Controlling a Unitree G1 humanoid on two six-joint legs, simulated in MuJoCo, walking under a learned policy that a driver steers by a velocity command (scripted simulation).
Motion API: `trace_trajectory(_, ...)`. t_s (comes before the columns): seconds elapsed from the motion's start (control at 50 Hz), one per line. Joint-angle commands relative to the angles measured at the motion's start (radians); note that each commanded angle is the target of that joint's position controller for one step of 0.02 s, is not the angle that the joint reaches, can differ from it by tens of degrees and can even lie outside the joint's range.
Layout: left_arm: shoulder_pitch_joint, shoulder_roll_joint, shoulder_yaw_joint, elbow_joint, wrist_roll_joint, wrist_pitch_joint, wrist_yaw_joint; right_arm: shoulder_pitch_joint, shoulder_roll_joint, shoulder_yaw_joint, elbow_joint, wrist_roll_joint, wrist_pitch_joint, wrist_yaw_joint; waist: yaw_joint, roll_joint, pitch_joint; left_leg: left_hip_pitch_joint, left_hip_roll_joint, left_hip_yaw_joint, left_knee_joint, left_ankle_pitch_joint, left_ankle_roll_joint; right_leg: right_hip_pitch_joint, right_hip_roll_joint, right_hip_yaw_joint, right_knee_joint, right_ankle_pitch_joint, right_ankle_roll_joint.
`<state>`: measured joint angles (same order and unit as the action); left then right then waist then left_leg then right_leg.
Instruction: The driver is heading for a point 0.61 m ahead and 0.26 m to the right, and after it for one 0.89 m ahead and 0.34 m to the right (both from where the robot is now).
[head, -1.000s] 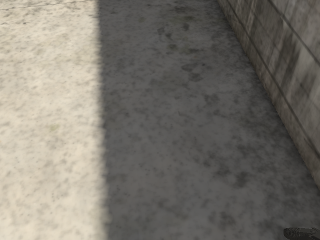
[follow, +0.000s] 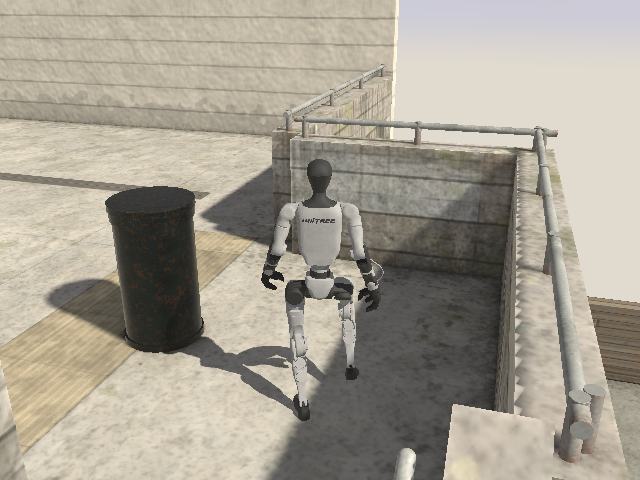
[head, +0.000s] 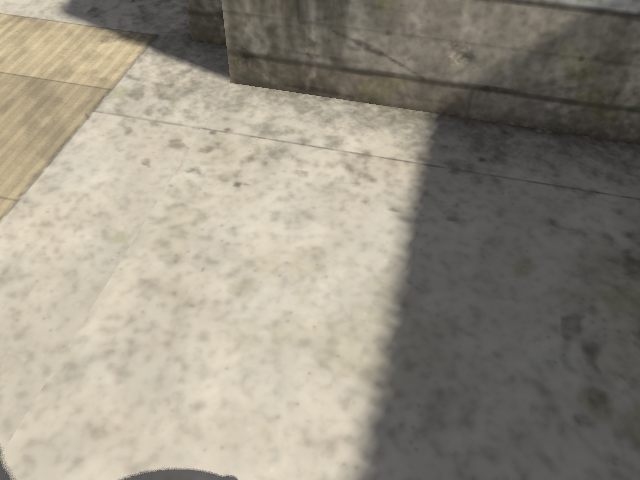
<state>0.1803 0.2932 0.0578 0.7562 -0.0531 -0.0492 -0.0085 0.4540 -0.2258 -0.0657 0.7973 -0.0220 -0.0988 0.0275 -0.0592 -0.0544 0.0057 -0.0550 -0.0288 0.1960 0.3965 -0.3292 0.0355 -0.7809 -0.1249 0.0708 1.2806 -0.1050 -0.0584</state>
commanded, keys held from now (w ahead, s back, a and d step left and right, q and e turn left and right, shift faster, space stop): w+e+shift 0.84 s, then shift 0.16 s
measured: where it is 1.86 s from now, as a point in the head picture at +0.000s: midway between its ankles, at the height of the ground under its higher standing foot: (464, 290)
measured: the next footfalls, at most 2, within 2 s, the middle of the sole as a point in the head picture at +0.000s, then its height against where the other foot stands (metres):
right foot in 0.22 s outside the picture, level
left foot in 0.64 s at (335, 350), level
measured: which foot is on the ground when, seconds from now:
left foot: down 0.00-0.22, up 0.24-0.62, down 0.64-1.00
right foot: up 0.00-0.20, down 0.22-0.62, up 0.64-1.00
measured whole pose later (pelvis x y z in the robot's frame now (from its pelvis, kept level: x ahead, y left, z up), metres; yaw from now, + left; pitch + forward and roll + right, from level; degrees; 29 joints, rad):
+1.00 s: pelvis +0.82 -0.24 -0.01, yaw -54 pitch +1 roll +3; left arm -0.01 0.28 0.05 0.53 -0.01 -0.05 -0.06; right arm 0.46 -0.27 -0.06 0.88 0.00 -0.09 -0.01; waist -0.13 -0.04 0.05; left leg 0.11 -0.02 0.16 0.29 -0.41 -0.02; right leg -0.78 -0.05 0.01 0.81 0.03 -0.06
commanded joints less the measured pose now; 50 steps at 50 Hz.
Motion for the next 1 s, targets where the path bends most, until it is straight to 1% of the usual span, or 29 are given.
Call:
trace_trajectory(0.02,0.006,-0.006,-0.005,-0.057,0.011,0.010,-0.012,-0.183,-0.064,-0.005,-0.083,-0.012,-0.029,-0.024,0.090,0.088,0.123,-0.158,0.207,-0.031,-0.258,0.388,0.046,-0.009,-0.016,0.003,-0.129,0.171,0.005)
trace_trajectory(0.08,-0.094,0.005,-0.008,-0.094,0.021,-0.002,-0.043,-0.142,-0.130,-0.017,-0.059,-0.003,-0.026,-0.049,0.061,0.037,0.140,-0.056,0.212,0.055,-0.282,0.494,0.012,0.029,0.017,-0.106,-0.360,0.297,-0.024)
trace_trajectory(0.14,-0.087,0.054,0.015,-0.122,0.006,-0.012,-0.068,-0.129,-0.226,-0.035,-0.047,-0.001,-0.003,-0.070,0.101,0.103,0.067,0.102,0.230,0.090,-0.147,1.089,-0.033,0.212,0.125,-0.249,-0.489,0.257,-0.071)
trace_trajectory(0.18,0.134,0.135,0.053,-0.091,-0.010,0.016,-0.060,-0.194,-0.296,-0.057,-0.067,0.018,0.024,-0.073,0.240,0.213,-0.037,0.140,0.268,0.081,0.132,1.508,-0.020,0.447,0.189,-0.279,-0.447,0.084,-0.107)
trace_trajectory(0.2,0.387,0.214,0.093,-0.025,-0.001,0.040,-0.049,-0.274,-0.300,-0.059,-0.096,0.025,0.024,-0.063,0.359,0.215,-0.130,0.031,0.265,0.047,0.409,1.521,0.003,0.732,0.190,-0.223,-0.456,0.030,-0.149)
trace_trajectory(0.22,0.565,0.238,0.111,0.033,0.002,0.056,-0.028,-0.367,-0.242,-0.045,-0.109,0.046,0.009,-0.044,0.447,0.090,-0.135,-0.169,0.138,0.044,0.860,0.982,-0.018,0.968,0.142,-0.111,-0.612,0.112,-0.199)
trace_trajectory(0.24,0.490,0.187,0.079,0.063,0.040,0.048,-0.039,-0.367,0.005,0.018,-0.167,0.019,-0.034,-0.018,0.267,-0.337,0.021,-0.562,-0.101,-0.078,1.305,-0.233,-0.042,0.992,0.158,0.098,-0.610,0.211,-0.243)
trace_trajectory(0.26,0.328,0.139,0.043,-0.028,0.076,0.004,-0.042,-0.164,0.047,0.050,-0.240,0.053,-0.077,-0.003,0.073,-0.395,-0.203,-0.802,-0.106,-0.332,1.424,-0.271,-0.007,1.108,-0.046,0.704,-0.842,-0.304,-0.447)
trace_trajectory(0.28,0.316,0.083,0.042,-0.067,0.063,-0.015,-0.045,-0.275,-0.080,0.033,-0.252,0.063,-0.101,0.000,0.141,-0.161,-0.171,-0.809,-0.057,-0.368,1.329,-0.165,0.051,1.037,-0.085,0.841,-1.049,-0.528,-0.399)
trace_trajectory(0.3,0.291,0.080,0.042,-0.068,0.055,-0.038,-0.051,-0.342,-0.112,0.020,-0.271,0.072,-0.104,-0.005,0.095,0.057,-0.062,-0.799,-0.018,-0.359,1.184,-0.075,0.067,0.881,-0.086,0.827,-1.095,-0.588,-0.348)
trace_trajectory(0.32,0.218,0.083,0.040,-0.083,0.046,-0.055,-0.057,-0.342,-0.100,0.021,-0.258,0.046,-0.092,-0.017,0.039,0.205,-0.018,-0.714,0.030,-0.370,1.073,-0.011,0.055,0.717,-0.063,0.773,-1.076,-0.547,-0.313)
trace_trajectory(0.34,0.160,0.102,0.045,-0.100,0.045,-0.063,-0.048,-0.331,-0.091,0.020,-0.256,0.027,-0.076,-0.024,0.004,0.196,0.010,-0.651,0.047,-0.379,1.009,0.016,0.024,0.583,-0.016,0.710,-1.056,-0.453,-0.314)
trace_trajectory(0.38,0.128,0.077,0.035,-0.112,0.037,-0.065,-0.025,-0.325,-0.116,0.007,-0.249,0.019,-0.046,-0.039,-0.014,0.166,0.042,-0.591,0.084,-0.369,0.876,0.031,-0.029,0.464,0.057,0.550,-1.067,-0.297,-0.299)
trace_trajectory(0.46,0.183,0.047,0.027,-0.084,0.015,-0.043,0.025,-0.583,-0.037,0.029,-0.337,-0.004,-0.038,-0.047,0.093,0.073,0.092,-0.451,0.047,-0.261,0.404,0.283,-0.099,0.312,0.187,0.321,-1.047,-0.050,-0.231)
trace_trajectory(0.5,0.208,0.064,0.036,-0.066,0.014,-0.027,0.025,-0.633,-0.019,0.025,-0.360,0.019,-0.038,-0.038,0.140,0.005,0.055,-0.322,-0.012,-0.230,0.230,0.393,-0.118,0.293,0.204,0.317,-1.032,-0.077,-0.192)
trace_trajectory(0.56,0.234,0.055,0.046,-0.043,-0.002,-0.023,0.029,-0.628,-0.091,-0.016,-0.368,0.062,-0.046,-0.033,0.145,-0.049,0.013,-0.271,-0.020,-0.296,0.088,0.400,-0.122,0.462,0.168,0.402,-0.933,-0.111,-0.159)
trace_trajectory(0.6,0.199,0.065,0.057,-0.049,0.005,-0.019,0.032,-0.519,-0.156,-0.052,-0.344,0.073,-0.061,-0.037,0.066,-0.068,-0.060,-0.170,-0.023,-0.291,0.050,0.330,-0.085,0.585,0.159,0.411,-0.757,0.147,-0.121)
trace_trajectory(0.62,0.146,0.072,0.056,-0.071,0.024,-0.017,0.023,-0.329,-0.188,-0.072,-0.307,0.075,-0.064,-0.041,-0.047,-0.076,-0.180,0.038,0.019,-0.293,0.094,0.294,-0.054,0.563,0.179,0.364,-0.545,0.284,-0.084)
trace_trajectory(0.64,0.101,0.005,0.028,-0.113,0.063,-0.018,0.009,-0.050,-0.227,-0.078,-0.261,0.071,-0.051,-0.050,-0.158,-0.026,-0.373,0.406,0.180,-0.434,0.225,0.085,-0.009,0.368,0.191,0.293,-0.204,0.118,-0.059)
trace_trajectory(0.66,0.322,-0.108,-0.010,-0.154,0.005,-0.023,0.001,-0.015,-0.309,-0.078,-0.242,0.011,-0.059,-0.029,-0.006,0.507,-0.524,0.675,0.457,-1.081,-0.022,-0.280,0.187,0.046,0.290,0.222,0.117,-0.510,-0.021)
trace_trajectory(0.68,0.287,-0.014,-0.010,-0.137,-0.039,-0.013,0.017,-0.078,-0.219,-0.070,-0.256,0.013,-0.053,-0.021,-0.034,0.510,-0.396,0.590,0.474,-1.223,-0.110,-0.635,0.202,-0.122,0.156,0.149,0.233,-0.382,-0.024)
trace_trajectory(0.7,0.152,0.054,0.003,-0.150,-0.009,-0.008,0.020,-0.130,-0.132,-0.055,-0.260,0.025,-0.038,-0.032,-0.072,0.348,-0.224,0.439,0.405,-1.025,-0.119,-0.530,0.156,-0.161,0.126,0.095,0.243,-0.280,-0.023)
trace_trajectory(0.72,0.060,0.067,0.009,-0.168,0.025,-0.005,0.016,-0.141,-0.125,-0.047,-0.234,0.018,-0.024,-0.036,-0.068,0.151,-0.125,0.287,0.355,-0.839,-0.114,-0.291,0.122,-0.117,0.095,0.061,0.212,-0.225,-0.022)
trace_trajectory(0.74,-0.011,0.054,0.011,-0.196,0.047,-0.009,0.010,-0.146,-0.128,-0.045,-0.207,0.008,-0.020,-0.033,-0.053,0.067,-0.050,0.162,0.312,-0.705,-0.118,-0.107,0.105,-0.079,0.065,0.055,0.163,-0.198,-0.026)
trace_trajectory(0.76,-0.007,0.035,0.011,-0.210,0.034,-0.003,-0.001,-0.166,-0.114,-0.036,-0.182,-0.001,-0.023,-0.032,-0.011,0.086,-0.016,0.075,0.292,-0.614,-0.130,-0.017,0.098,-0.038,0.030,0.065,0.131,-0.181,-0.028)
trace_trajectory(0.82,-0.007,-0.005,0.001,-0.231,0.003,0.025,-0.012,-0.173,-0.054,-0.015,-0.108,0.026,-0.026,-0.016,0.034,0.127,0.035,-0.009,0.272,-0.438,-0.164,0.124,0.078,-0.070,-0.024,0.050,0.099,-0.188,-0.031)
trace_trajectory(0.9,-0.088,0.007,-0.009,-0.269,0.037,0.014,-0.021,-0.219,-0.130,-0.018,-0.069,0.011,-0.022,-0.026,0.070,0.081,0.129,-0.166,0.232,-0.218,-0.199,0.569,0.089,-0.011,0.019,0.008,-0.147,-0.003,0.020)
trace_trajectory(0.96,-0.205,-0.008,-0.015,-0.285,0.047,-0.016,-0.052,-0.140,-0.201,-0.021,-0.022,0.025,-0.018,-0.039,0.017,0.051,0.098,-0.181,0.198,-0.111,-0.205,0.714,0.055,0.233,0.101,-0.112,-0.497,0.215,0.011)
trace_trajectory(1.0,-0.207,0.028,0.001,-0.292,0.042,-0.025,-0.066,-0.092,-0.265,-0.032,0.004,0.037,-0.018,-0.046,0.037,0.119,0.049,-0.050,0.225,-0.099,-0.144,0.954,0.046,0.323,0.165,-0.138,-0.606,0.194,-0.023)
